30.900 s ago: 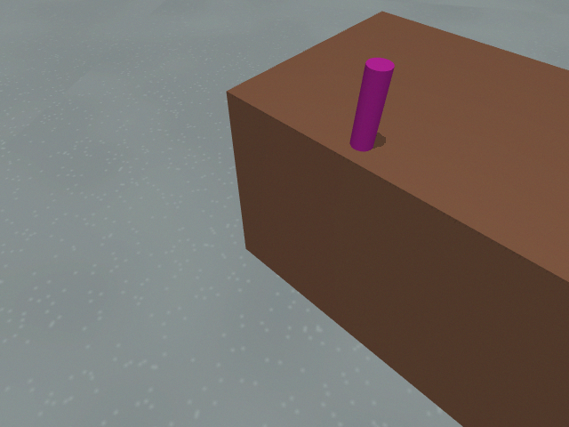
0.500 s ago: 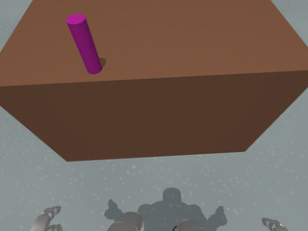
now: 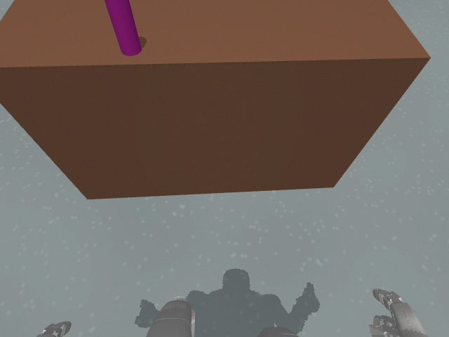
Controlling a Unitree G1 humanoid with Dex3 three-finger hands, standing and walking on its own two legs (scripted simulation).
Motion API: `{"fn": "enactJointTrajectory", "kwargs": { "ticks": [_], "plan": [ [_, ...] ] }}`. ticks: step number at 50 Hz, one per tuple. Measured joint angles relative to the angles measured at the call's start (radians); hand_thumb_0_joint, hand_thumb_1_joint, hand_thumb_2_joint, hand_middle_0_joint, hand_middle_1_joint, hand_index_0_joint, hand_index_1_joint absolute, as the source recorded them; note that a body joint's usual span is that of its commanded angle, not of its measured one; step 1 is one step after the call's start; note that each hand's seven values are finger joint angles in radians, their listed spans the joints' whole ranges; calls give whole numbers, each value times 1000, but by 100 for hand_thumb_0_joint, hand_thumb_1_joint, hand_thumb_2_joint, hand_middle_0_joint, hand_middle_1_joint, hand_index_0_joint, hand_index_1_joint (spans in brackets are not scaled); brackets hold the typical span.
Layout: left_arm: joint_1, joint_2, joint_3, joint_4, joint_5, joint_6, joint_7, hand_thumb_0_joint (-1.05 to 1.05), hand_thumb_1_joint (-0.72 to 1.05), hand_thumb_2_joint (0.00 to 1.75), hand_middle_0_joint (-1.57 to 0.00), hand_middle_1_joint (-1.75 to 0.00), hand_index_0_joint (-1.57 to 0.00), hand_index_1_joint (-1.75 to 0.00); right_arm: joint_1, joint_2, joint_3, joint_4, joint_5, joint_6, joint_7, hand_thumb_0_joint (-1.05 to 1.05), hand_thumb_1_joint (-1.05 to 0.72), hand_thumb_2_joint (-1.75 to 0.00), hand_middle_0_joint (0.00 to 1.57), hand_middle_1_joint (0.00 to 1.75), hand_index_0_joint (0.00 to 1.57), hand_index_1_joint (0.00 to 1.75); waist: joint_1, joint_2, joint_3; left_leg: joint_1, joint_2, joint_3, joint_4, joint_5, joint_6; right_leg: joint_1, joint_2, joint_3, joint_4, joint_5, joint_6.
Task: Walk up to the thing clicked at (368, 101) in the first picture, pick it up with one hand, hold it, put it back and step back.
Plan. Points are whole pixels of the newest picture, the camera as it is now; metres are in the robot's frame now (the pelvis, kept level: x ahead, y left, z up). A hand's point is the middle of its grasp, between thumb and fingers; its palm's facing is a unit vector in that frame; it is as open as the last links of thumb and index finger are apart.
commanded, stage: step back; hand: left
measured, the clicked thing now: (121, 14) +0.78 +0.28 +0.09
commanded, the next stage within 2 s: stand in 1.78 s
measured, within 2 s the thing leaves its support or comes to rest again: neither
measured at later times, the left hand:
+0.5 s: hand out of the picture -0.07 +0.26 -0.14, palm faces +0.06 -0.92 -0.39, open 7.4 cm
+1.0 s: hand out of the picture -0.25 +0.25 -0.13, palm faces +0.11 -0.90 -0.42, open 7.4 cm
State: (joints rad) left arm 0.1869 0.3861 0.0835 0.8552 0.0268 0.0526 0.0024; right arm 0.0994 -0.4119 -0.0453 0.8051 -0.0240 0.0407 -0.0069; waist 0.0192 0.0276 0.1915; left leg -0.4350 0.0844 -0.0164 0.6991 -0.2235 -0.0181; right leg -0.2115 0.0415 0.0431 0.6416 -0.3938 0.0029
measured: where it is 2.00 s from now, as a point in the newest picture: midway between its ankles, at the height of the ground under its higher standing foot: outside the picture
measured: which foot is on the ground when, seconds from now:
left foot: down 0.00-0.00, up 0.02-0.26, down 0.28-0.64, up 0.66-0.92, down 0.94-1.00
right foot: down 0.00-0.30, up 0.32-0.60, down 0.62-1.00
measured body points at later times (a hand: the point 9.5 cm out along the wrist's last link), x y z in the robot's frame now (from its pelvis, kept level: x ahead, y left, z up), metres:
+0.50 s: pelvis -0.17 -0.02 +0.01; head -0.11 +0.00 +0.46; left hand -0.08 +0.31 -0.11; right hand -0.05 -0.32 -0.10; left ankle -0.12 +0.10 -0.71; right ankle -0.19 -0.16 -0.64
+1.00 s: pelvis -0.28 -0.04 +0.01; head -0.27 -0.04 +0.46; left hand -0.26 +0.29 -0.10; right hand -0.21 -0.36 -0.12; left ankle -0.29 +0.08 -0.72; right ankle -0.25 -0.16 -0.71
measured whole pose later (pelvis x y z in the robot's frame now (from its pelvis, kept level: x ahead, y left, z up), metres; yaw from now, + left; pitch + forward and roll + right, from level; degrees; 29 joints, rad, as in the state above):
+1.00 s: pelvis -0.28 -0.04 +0.01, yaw +6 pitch -3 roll +2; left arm 0.22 0.41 0.07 0.94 0.03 0.02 -0.01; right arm 0.27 -0.39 -0.06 1.00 -0.04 0.01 0.02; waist 0.02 -0.02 0.07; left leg -0.23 -0.04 -0.01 0.60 -0.32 0.02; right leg -0.32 -0.05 0.00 0.75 -0.45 -0.02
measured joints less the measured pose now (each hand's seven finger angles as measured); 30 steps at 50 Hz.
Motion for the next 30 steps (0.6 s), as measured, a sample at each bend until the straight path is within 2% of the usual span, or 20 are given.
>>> {"fn": "enactJointTrajectory", "kwargs": {
  "ticks": [1, 3, 6, 8, 12, 14, 15, 16, 18, 19, 21, 23, 26, 28, 30],
  "plan": [
    [1, -12, -5, 5, 3, -1, -4, 1, 90, 90, -21, -30, -20, -30, -4, -6, -5, 7, 5, 7, -4, 1, -90, -90, 21, 30, 21, 30, -9, 21, 1, -17, -13, -38, 29, -51, 8, -7, 7, -17, 10, 4, -3],
    [16, -20, -15, 1, 6, -3, -11, 1, 90, 90, -21, -30, -20, -30, 3, 0, -8, 24, 12, 22, -12, 1, -90, -90, 21, 30, 20, 30, 6, 4, -17, -56, -93, -83, 187, -218, 13, -40, -16, -3, 36, 13, -11],
    [25, -34, -24, -2, 7, 0, -5, 1, 90, 90, -21, -30, -20, -30, 32, -4, -4, 35, 24, 20, -14, 1, -90, -90, 21, 30, 20, 30, 12, -9, -39, -76, -180, -108, 396, -259, 15, -63, -48, 6, 16, 52, -14],
    [14, -34, -25, -11, 12, 4, 2, 1, 90, 90, -21, -30, -21, -30, 54, -5, 0, 38, 24, 14, -15, 1, -90, -90, 20, 30, 20, 30, 7, -12, -45, -46, -190, -96, 418, -268, 10, -83, -61, -3, 8, 74, -12],
    [-29, -19, -25, -52, 13, -1, 14, 1, 90, 90, -21, -30, -21, -30, 85, 3, 4, 52, 13, 11, -11, 1, -90, -90, 20, 30, 20, 30, -6, -17, -34, 84, -153, -47, 198, -282, 9, -137, -78, -39, 26, 104, -3],
    [-54, -5, -27, -73, 4, 1, 15, 1, 90, 90, -21, -30, -21, -30, 96, 9, 4, 59, 6, 5, -7, 1, -90, -90, 20, 30, 20, 30, -13, -23, -25, 168, -130, -15, 4, -195, 18, -174, -88, -59, 63, 106, 4],
    [-70, 7, -27, -77, 0, 4, 16, 1, 90, 90, -21, -30, -21, -30, 92, 21, 1, 70, 1, 2, -7, 1, -90, -90, 20, 30, 20, 30, -13, -47, -10, 182, -144, -3, -38, -149, 31, -191, -105, -54, 87, 106, 9],
    [-83, 16, -25, -77, -5, 8, 17, 1, 90, 90, -21, -30, -21, -30, 86, 35, 2, 78, -5, 3, -5, 1, -90, -90, 20, 30, 20, 30, -4, -74, 6, 180, -157, 11, -39, -134, 41, -205, -108, -27, 113, 99, 0],
    [-89, 15, -22, -64, -10, 20, 24, 1, 90, 90, -21, -30, -20, -30, 84, 43, 10, 78, -11, 5, 8, 1, -90, -90, 21, 30, 20, 30, -9, -69, 10, 158, -140, 7, -24, -120, 50, -240, -48, 18, 246, -73, -10],
    [-87, 14, -21, -56, -12, 26, 26, 1, 90, 90, -21, -30, -20, -30, 83, 47, 13, 78, -12, 2, 10, 1, -90, -90, 21, 30, 20, 30, -14, -62, 8, 154, -127, 2, -32, -107, 51, -255, -10, 42, 334, -119, -16],
    [-77, 17, -19, -42, -19, 30, 24, 1, 90, 90, -21, -30, -20, -30, 80, 54, 20, 76, -15, 1, 7, 1, -90, -90, 21, 30, 21, 30, -16, -61, -7, 144, -107, 3, -62, -71, 47, -274, 41, 77, 480, -141, -22],
    [-64, 15, -16, -34, -19, 28, 19, 1, 90, 90, -21, -30, -20, -30, 72, 52, 20, 68, -16, -1, 3, 1, -90, -90, 21, 30, 21, 30, -14, -55, -16, 129, -88, 4, -83, -40, 45, -258, 57, 78, 534, -138, -14],
    [-41, 12, -16, -27, -13, 20, 11, 1, 90, 90, -21, -30, -20, -30, 49, 43, 14, 44, -17, -1, 1, 1, -90, -90, 21, 30, 21, 30, -7, -46, -19, 96, -65, 14, -97, 0, 39, -187, 38, 62, 454, -142, 6],
    [-28, 10, -19, -16, -10, 14, 6, 1, 90, 90, -21, -30, -20, -30, 33, 32, 10, 26, -17, -3, 2, 1, -90, -90, 21, 30, 21, 30, -2, -39, -21, 68, -51, 23, -93, 21, 31, -121, 10, 37, 318, -132, 8],
    [-12, 7, -22, 1, -8, 1, 2, 1, 90, 90, -21, -30, -20, -30, 17, 18, 8, 15, -15, 2, 5, 1, -90, -90, 21, 30, 21, 30, 5, -28, -28, 33, -35, 34, -69, 32, 20, -39, -16, 7, 120, -74, -3]
  ]
}}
